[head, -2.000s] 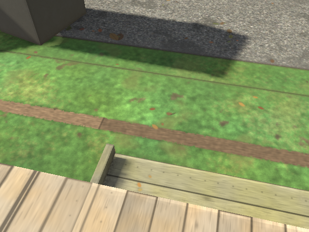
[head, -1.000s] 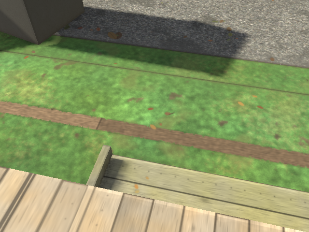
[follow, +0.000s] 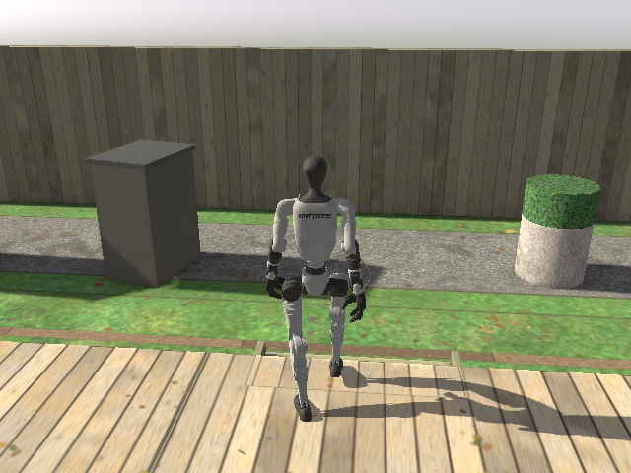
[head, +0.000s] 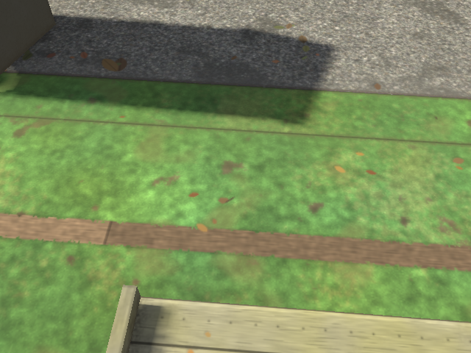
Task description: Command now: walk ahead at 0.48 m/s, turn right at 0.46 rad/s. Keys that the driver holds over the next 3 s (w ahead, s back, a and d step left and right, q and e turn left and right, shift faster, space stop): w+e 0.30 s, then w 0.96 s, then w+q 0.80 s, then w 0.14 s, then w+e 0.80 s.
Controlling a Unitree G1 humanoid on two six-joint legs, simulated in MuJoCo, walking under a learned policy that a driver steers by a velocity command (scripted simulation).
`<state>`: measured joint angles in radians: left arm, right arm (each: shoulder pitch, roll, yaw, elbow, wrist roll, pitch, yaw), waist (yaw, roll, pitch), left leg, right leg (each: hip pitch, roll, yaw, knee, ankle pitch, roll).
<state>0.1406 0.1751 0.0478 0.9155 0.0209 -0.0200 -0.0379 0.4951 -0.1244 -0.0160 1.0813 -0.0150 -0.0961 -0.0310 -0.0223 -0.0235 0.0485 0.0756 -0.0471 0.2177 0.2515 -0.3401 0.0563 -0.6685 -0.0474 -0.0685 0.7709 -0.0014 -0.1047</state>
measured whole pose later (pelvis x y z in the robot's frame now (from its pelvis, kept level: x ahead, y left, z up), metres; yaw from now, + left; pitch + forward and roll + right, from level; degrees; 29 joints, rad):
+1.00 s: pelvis +0.56 -0.05 -0.18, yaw -16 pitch +0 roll +1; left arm 0.22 0.21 0.03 0.93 0.06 -0.01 0.00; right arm 0.49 -0.19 -0.03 1.00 -0.01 -0.08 0.02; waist 0.01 -0.03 0.01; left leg -0.20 -0.10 0.08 0.57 -0.38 0.10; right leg -0.75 -0.03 0.07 1.29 -0.21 -0.04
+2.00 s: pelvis +1.14 -0.18 -0.33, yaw +6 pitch +0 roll -1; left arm 0.17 0.23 0.05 0.83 0.04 -0.04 -0.01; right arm 0.28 -0.25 -0.06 0.91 0.00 -0.04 0.01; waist 0.00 -0.02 0.04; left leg -0.20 -0.13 -0.02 0.40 -0.20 0.14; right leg -0.57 -0.10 0.02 1.08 -0.30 0.01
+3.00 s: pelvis +1.68 -0.15 -0.33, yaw -9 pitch +1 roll +0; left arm 0.34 0.31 0.08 0.82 0.02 -0.02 -0.02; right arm 0.16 -0.25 -0.02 0.73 -0.04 -0.07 -0.01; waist 0.04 -0.04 0.03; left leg -0.30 -0.02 0.05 0.46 -0.18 0.03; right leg -0.39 0.05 0.05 1.10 -0.38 -0.06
